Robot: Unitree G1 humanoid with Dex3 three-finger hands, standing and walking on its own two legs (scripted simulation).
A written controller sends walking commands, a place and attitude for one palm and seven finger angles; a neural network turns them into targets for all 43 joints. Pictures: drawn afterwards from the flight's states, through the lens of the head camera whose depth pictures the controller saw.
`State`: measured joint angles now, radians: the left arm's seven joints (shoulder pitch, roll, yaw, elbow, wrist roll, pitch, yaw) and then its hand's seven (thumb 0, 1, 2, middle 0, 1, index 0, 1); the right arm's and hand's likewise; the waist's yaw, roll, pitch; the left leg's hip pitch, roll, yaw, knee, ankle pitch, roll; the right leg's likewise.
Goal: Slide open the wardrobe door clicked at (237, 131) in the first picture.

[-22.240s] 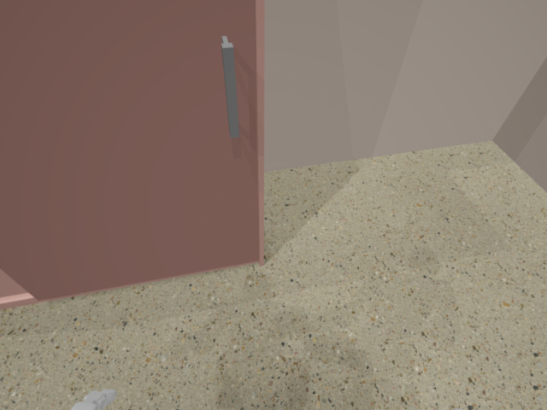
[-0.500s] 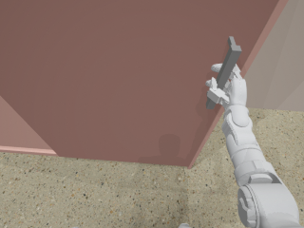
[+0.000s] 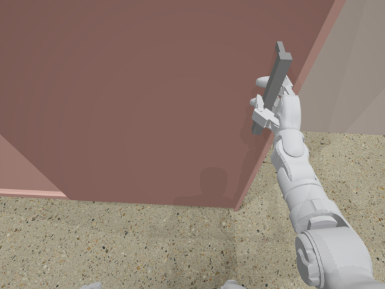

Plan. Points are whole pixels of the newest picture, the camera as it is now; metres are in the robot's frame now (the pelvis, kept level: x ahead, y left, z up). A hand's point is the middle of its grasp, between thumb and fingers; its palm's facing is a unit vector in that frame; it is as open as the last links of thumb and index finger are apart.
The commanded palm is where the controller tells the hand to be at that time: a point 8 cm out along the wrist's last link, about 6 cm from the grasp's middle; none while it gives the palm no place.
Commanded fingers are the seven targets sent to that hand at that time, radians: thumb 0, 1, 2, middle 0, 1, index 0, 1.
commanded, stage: step sideways, sliding the door along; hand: right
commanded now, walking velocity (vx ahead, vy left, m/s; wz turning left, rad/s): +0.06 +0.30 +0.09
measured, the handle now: (266, 93) +0.52 -0.11 +0.11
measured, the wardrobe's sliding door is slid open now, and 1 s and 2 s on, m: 0.00 0.02 0.26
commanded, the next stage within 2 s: none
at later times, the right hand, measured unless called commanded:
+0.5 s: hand (254, 108) +0.46 -0.08 +0.12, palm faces +0.15 +0.98 -0.12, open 6.0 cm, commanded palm +0.44 -0.08 +0.12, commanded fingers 0.00 -0.90 -0.90 0.45 1.40 0.45 1.40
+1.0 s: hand (240, 104) +0.48 -0.05 +0.11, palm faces +0.46 +0.88 -0.11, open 6.6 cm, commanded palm +0.44 -0.01 +0.12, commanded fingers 0.00 -0.90 -0.90 0.45 1.40 0.45 1.40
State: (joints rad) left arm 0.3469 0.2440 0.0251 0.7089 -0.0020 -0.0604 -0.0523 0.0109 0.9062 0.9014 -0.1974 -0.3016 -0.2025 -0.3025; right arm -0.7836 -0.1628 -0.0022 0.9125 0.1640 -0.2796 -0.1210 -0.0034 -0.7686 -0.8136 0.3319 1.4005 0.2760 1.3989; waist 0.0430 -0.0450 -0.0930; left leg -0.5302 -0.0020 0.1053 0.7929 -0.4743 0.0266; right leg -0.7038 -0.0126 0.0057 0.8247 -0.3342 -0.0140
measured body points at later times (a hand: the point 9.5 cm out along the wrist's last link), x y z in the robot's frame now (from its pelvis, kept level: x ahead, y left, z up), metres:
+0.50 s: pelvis +0.01 +0.06 +0.02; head +0.08 +0.08 +0.47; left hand +0.09 +0.32 -0.12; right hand +0.45 -0.13 +0.13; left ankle -0.03 +0.12 -0.70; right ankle +0.00 -0.07 -0.66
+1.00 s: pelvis +0.08 +0.20 +0.02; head +0.20 +0.23 +0.45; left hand +0.30 +0.41 -0.12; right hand +0.45 -0.09 +0.12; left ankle +0.16 +0.31 -0.70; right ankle +0.02 +0.03 -0.65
